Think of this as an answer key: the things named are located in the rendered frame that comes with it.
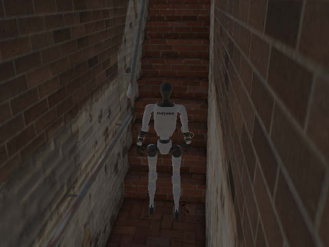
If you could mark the stairs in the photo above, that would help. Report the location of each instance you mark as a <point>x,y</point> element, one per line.
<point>176,50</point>

